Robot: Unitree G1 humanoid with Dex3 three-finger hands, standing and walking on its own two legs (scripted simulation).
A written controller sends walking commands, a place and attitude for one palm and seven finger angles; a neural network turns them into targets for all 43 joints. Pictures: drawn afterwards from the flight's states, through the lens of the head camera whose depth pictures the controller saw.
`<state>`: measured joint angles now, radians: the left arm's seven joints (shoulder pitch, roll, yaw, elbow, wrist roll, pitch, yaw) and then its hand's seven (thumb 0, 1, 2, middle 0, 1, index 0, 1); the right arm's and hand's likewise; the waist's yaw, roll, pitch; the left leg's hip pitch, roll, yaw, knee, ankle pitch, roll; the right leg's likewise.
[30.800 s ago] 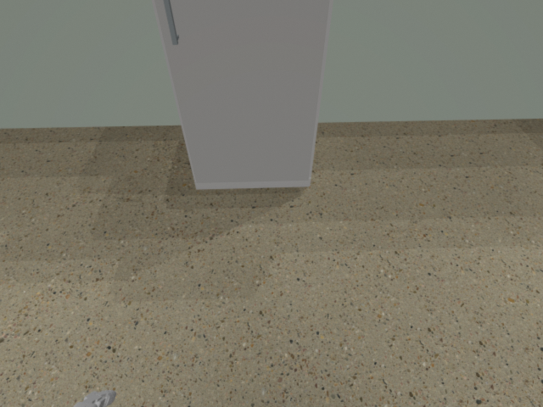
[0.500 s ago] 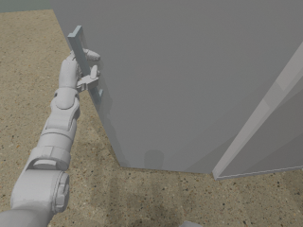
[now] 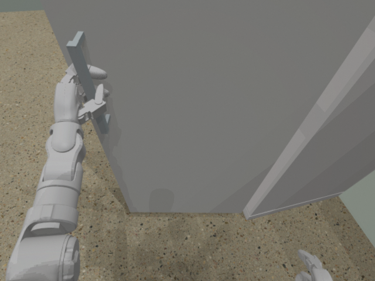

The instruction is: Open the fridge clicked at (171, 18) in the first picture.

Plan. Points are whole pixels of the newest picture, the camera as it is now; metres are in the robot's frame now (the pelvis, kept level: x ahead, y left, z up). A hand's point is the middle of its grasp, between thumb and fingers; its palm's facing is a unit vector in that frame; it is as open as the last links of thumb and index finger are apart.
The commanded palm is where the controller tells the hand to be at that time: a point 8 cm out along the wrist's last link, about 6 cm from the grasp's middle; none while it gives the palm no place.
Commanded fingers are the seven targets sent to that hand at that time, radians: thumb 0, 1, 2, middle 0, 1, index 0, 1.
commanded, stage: stop walking and hold the door back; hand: left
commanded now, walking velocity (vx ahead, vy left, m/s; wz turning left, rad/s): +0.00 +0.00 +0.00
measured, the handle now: (94, 90) +0.47 +0.20 +0.14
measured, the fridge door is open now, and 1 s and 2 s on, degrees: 76 78 75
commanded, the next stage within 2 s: loosen the grip on the handle in 0.18 s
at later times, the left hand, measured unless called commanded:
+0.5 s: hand (92, 104) +0.41 +0.19 +0.15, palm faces +0.16 -0.98 -0.14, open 8.2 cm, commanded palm +0.37 +0.24 +0.14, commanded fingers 0.00 -0.55 0.20 -0.42 -1.37 -0.42 -1.37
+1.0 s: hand (95, 120) +0.40 +0.19 +0.12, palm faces +0.15 -0.97 -0.19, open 14.5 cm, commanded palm +0.37 +0.26 +0.12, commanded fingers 0.00 -0.55 0.20 -0.25 -1.15 -0.25 -1.15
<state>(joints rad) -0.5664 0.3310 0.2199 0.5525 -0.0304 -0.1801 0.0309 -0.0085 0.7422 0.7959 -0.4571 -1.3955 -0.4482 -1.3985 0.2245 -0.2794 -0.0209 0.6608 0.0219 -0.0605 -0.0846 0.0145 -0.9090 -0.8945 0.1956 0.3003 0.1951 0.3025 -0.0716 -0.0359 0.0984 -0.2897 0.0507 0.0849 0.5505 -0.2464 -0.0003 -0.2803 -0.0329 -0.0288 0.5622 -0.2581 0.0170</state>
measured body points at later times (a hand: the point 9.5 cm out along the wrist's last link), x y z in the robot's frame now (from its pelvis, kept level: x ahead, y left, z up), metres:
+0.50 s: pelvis -0.02 +0.00 +0.00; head -0.01 +0.01 +0.44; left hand +0.40 +0.24 +0.16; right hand +0.10 -0.26 -0.09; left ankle +0.03 +0.12 -0.73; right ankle +0.01 -0.12 -0.73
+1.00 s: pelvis -0.01 +0.00 -0.01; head +0.02 +0.00 +0.44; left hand +0.39 +0.24 +0.13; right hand +0.08 -0.26 -0.12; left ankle +0.03 +0.12 -0.73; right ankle +0.01 -0.12 -0.73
